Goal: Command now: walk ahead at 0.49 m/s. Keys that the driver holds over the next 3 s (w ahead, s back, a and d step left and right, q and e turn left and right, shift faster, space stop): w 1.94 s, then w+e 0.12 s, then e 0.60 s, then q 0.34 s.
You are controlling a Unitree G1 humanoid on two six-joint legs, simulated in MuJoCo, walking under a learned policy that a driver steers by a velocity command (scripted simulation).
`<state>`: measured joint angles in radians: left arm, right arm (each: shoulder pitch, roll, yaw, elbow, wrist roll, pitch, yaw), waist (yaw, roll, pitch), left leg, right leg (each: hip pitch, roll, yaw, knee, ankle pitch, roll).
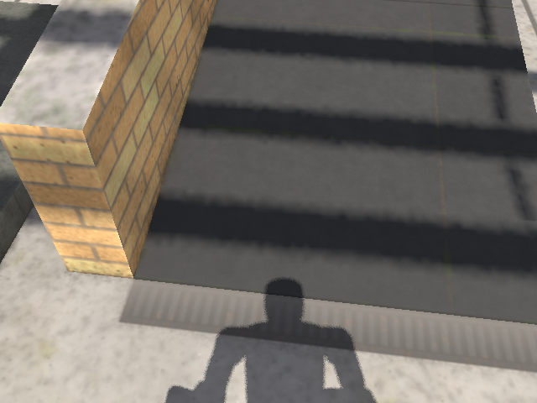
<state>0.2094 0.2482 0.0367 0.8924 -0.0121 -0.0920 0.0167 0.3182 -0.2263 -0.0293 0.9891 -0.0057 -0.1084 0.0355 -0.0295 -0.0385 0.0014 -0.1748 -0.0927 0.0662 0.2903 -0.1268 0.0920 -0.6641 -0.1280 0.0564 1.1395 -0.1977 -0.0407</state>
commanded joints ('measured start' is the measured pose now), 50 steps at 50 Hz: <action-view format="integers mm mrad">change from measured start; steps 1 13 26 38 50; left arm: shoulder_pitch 35 -182 73 202 71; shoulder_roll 46 83 116 159 95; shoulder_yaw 14 18 33 48 28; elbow -42 -133 -6 77 3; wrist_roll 13 -9 19 -3 2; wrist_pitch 3 -32 -35 4 -5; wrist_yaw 7 -49 -41 -9 -17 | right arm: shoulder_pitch -41 85 -53 -396 -101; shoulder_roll -131 -192 -97 -100 -119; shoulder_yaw -21 -40 -27 -17 -28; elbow -55 -7 -103 -227 -135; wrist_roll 1 28 12 26 -8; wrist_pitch -18 33 32 4 -9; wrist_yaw -19 -44 -41 1 -9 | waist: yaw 47 11 6 89 39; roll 76 110 -16 -29 110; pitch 56 41 -1 90 -44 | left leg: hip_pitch -110 200 -503 -504 43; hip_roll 278 347 238 180 334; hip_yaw -205 -187 -120 -77 -325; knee -207 -1 747 242 -123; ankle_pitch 70 202 -6 110 99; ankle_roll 171 83 -67 -33 134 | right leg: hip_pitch -18 139 506 732 59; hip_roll -42 70 -87 -134 -15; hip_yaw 1 -69 76 22 23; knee -140 -650 -1002 -960 19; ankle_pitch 162 103 337 274 -67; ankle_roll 27 -24 -190 -148 -8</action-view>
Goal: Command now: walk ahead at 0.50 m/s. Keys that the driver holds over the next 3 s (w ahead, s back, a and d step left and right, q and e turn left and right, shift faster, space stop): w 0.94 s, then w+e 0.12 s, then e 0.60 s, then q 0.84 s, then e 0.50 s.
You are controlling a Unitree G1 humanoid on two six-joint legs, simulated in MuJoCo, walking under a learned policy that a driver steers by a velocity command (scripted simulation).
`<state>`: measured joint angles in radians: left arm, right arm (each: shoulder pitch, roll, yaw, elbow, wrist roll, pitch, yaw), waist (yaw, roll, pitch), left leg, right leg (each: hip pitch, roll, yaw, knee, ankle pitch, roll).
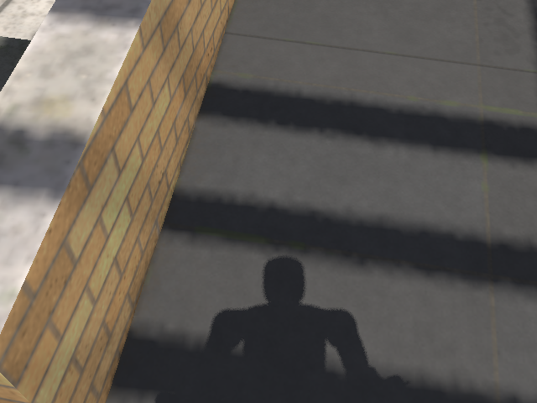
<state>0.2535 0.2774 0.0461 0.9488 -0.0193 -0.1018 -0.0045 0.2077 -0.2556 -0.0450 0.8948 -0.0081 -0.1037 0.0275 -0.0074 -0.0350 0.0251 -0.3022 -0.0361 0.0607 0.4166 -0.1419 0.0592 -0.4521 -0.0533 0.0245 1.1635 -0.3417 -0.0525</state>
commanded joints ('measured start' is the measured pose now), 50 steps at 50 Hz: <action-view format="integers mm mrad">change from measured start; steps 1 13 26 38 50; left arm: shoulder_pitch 33 -336 -78 99 -39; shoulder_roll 49 14 52 147 77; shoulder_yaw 16 0 15 25 17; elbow -54 -183 -113 -52 -114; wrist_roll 10 10 40 26 -8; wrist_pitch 16 19 6 30 14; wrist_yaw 4 -22 -14 18 3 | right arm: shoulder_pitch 26 225 101 -191 38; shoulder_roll -101 -149 -112 -46 -104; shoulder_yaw -13 -18 -17 14 -18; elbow -31 56 6 -65 29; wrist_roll -3 11 16 9 -8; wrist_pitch -15 25 15 38 2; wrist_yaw -3 -41 -30 -26 -27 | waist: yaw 25 -73 -2 66 -14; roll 110 111 -51 -33 91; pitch -57 55 -78 25 -47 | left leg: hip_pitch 145 290 -345 -364 214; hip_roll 271 268 193 136 358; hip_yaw -280 -143 -131 -13 -420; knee -267 -286 822 362 -231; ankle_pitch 154 141 -142 49 -311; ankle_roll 173 135 -28 -103 107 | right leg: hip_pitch -153 -255 276 300 -366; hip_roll -93 -23 -183 -167 -31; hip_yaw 46 -43 265 72 112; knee -27 -522 -1000 -1063 140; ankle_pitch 91 343 36 117 90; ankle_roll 12 48 -165 -173 -30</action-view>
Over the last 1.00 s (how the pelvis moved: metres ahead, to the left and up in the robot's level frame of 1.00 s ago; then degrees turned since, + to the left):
0.54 -0.02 0.00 1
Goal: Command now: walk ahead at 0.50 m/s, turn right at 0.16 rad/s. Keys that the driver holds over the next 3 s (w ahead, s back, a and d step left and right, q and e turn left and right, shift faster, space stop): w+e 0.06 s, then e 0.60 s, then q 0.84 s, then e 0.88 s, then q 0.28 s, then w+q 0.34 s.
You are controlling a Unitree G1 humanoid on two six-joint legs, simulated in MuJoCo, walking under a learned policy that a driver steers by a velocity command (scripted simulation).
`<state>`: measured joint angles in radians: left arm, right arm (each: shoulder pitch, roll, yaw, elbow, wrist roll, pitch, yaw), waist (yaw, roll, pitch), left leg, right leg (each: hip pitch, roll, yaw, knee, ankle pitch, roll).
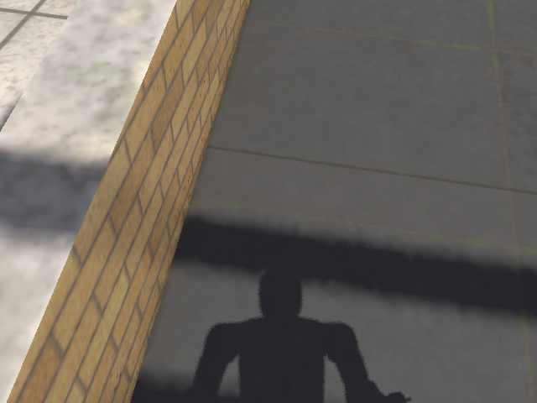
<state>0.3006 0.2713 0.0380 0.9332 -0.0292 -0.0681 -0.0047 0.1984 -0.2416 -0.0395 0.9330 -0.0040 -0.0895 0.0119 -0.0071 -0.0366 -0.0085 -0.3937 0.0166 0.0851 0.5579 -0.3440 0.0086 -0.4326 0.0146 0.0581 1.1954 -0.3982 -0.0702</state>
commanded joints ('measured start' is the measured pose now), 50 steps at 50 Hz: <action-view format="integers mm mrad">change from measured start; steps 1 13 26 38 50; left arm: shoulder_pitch -48 -251 -160 -131 -227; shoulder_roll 64 -19 124 91 35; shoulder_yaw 27 14 62 36 36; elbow -86 -239 -322 -379 -370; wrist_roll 6 38 30 51 48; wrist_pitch -1 81 35 66 65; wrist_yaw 4 -21 14 52 44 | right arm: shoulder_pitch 20 103 -5 -56 -13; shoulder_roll -81 -212 -169 -87 -140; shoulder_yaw -12 -47 -57 -37 -53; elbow -2 -8 -166 -255 -267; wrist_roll -22 4 -8 -15 -12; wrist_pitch -13 56 70 94 72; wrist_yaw -12 -89 -80 -77 -57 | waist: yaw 23 -12 -20 25 21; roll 124 166 -32 -95 297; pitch -11 38 -95 -156 -5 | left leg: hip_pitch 246 291 -214 -190 101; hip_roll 272 300 52 48 220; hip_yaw -334 84 -160 -149 -484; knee -391 -307 777 421 -216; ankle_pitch -34 582 -12 20 111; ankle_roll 125 110 -53 -111 156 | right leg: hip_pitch -321 -268 96 189 82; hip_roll -110 -85 -153 -156 34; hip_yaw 80 -117 297 284 -17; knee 99 -257 -876 -834 -555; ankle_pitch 195 173 239 181 47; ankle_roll -7 87 -141 -129 72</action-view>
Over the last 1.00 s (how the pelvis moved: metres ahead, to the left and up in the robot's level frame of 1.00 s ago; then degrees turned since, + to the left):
0.51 -0.02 0.03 0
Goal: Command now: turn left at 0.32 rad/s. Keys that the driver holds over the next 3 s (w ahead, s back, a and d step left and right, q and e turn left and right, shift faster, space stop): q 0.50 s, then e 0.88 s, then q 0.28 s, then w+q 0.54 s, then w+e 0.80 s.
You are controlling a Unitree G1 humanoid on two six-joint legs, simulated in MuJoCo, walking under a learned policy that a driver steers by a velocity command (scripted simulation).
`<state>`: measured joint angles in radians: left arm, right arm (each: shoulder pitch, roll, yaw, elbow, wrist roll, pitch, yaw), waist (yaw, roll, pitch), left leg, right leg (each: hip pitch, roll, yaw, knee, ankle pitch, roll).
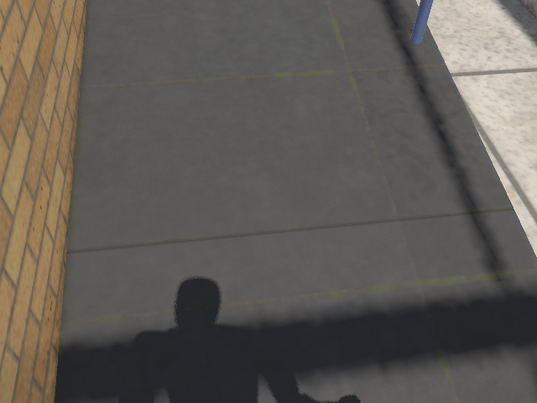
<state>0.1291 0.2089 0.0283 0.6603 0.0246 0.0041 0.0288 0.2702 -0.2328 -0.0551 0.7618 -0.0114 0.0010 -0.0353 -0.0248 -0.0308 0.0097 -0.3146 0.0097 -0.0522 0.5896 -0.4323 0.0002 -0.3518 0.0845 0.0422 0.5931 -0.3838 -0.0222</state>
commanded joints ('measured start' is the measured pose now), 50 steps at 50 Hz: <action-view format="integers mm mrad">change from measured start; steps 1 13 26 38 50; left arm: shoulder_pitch -41 -57 79 -37 205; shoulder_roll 91 130 46 122 273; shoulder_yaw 50 57 48 51 102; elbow -92 -126 -62 -56 -94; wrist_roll -6 0 30 -35 -32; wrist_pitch -4 -23 24 40 33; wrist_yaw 9 27 -10 0 -5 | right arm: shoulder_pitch -94 -20 21 -50 -181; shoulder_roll -165 -147 -280 -160 -63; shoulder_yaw -43 -70 -47 -22 -11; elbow -107 -142 -248 -163 -202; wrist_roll -3 31 5 -12 -55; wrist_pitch -19 50 51 15 28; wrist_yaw -14 -8 11 -31 -23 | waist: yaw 47 -4 67 -19 70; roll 278 -51 310 175 -265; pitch -31 -52 -115 -55 -145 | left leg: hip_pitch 16 -346 316 184 -439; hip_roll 212 7 367 290 16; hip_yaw -333 -12 -374 -131 154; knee -237 847 -93 -210 490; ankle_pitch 201 25 743 341 -315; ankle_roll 154 -103 231 220 -103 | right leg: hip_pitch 21 107 -437 -188 494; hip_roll -34 -320 -120 -135 -388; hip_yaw -6 122 -127 -25 394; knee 50 -268 657 288 -145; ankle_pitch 26 278 -399 -83 767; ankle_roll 22 -195 109 128 -229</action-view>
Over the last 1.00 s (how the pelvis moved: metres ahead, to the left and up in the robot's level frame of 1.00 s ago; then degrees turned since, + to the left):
0.24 -0.07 0.04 -17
